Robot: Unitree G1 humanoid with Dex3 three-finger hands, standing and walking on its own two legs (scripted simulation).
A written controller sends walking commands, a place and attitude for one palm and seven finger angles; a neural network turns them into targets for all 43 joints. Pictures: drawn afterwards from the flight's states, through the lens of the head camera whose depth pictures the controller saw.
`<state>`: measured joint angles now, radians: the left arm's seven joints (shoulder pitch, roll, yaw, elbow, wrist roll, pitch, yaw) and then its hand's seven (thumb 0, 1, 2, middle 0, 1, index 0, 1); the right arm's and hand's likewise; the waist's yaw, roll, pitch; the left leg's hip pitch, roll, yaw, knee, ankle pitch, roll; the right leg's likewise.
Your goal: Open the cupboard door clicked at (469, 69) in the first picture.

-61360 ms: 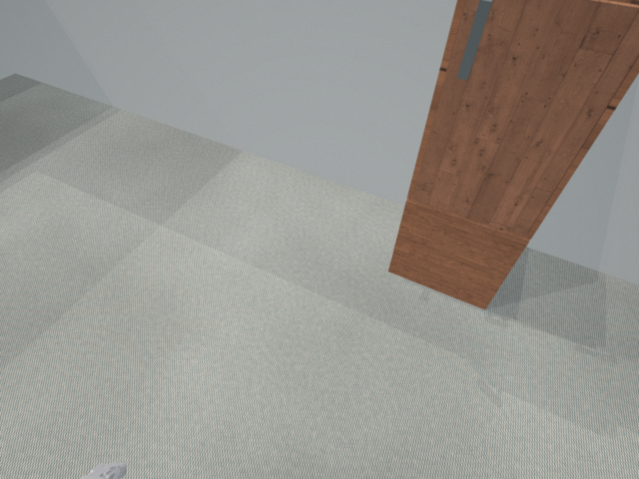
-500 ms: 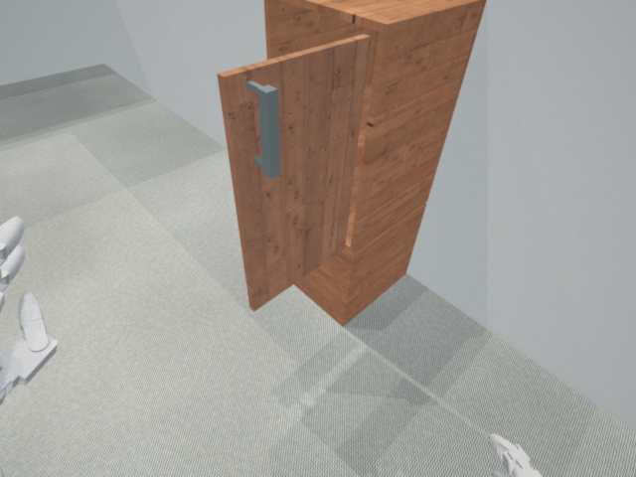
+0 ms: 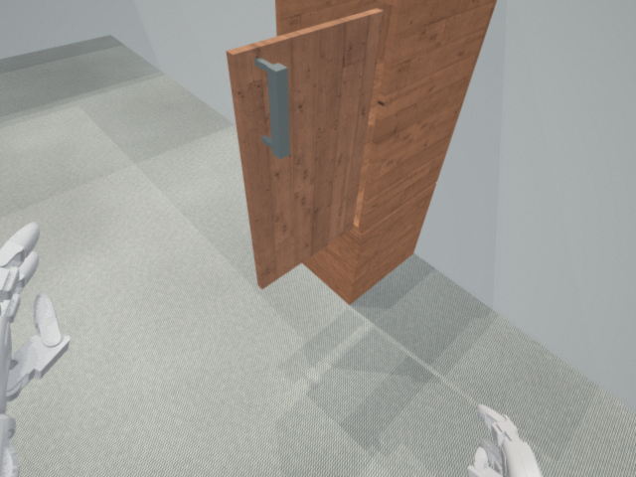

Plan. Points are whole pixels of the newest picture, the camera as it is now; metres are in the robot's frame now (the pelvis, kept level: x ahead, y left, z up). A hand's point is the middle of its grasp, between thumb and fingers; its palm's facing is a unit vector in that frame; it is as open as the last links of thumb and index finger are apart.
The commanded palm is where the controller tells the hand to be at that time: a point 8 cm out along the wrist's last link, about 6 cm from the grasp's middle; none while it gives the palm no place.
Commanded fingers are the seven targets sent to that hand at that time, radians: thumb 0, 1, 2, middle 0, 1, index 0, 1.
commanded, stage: let the arm hang, fingers relaxed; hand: left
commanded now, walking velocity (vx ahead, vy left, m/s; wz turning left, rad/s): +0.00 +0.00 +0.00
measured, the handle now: (271, 109) +0.63 +0.13 +0.15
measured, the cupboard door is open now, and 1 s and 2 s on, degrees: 90 90 90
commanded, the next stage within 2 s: look to check the result in 1.08 s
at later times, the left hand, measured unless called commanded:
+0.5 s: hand out of the picture -0.08 +0.18 -0.17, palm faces +0.04 -0.98 -0.20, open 7.4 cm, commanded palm none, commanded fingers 0.00 0.90 0.90 -0.20 -0.30 -0.20 -0.30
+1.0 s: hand out of the picture +0.12 +0.20 -0.15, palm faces +0.02 -0.95 -0.31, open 7.4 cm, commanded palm none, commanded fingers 0.00 0.90 0.90 -0.20 -0.30 -0.20 -0.30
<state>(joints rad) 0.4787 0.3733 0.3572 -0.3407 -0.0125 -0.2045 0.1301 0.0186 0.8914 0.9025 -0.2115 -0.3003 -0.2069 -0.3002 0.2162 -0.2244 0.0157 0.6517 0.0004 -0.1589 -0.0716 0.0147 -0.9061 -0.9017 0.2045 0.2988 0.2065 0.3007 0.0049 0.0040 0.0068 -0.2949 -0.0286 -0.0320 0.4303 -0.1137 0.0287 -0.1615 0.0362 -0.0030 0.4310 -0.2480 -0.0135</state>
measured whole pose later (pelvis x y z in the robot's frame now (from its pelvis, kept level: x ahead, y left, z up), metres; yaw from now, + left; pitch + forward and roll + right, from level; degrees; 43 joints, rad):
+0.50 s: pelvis +0.00 -0.01 +0.00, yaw +2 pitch -1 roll -1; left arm 0.35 0.22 0.01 1.17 0.01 0.02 0.00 0.01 0.91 0.90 -0.21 -0.30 -0.20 -0.30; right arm 0.28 -0.25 -0.02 1.11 -0.02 0.04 -0.02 0.01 -0.91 -0.90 0.20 0.30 0.20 0.30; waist 0.00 0.00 0.09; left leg -0.30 -0.04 -0.07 0.43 -0.10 0.02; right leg -0.16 0.03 -0.04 0.44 -0.26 -0.03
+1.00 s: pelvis +0.03 -0.03 +0.00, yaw +1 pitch -2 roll +0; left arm 0.10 0.26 0.02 1.10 0.01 -0.03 0.02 0.01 0.91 0.90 -0.20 -0.30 -0.20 -0.30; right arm 0.12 -0.28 -0.02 1.11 -0.02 0.00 -0.02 0.01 -0.91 -0.90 0.20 0.30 0.21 0.30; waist -0.02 0.03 0.05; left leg -0.20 -0.03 -0.06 0.37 -0.13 0.00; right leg -0.07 0.04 -0.03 0.37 -0.28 -0.05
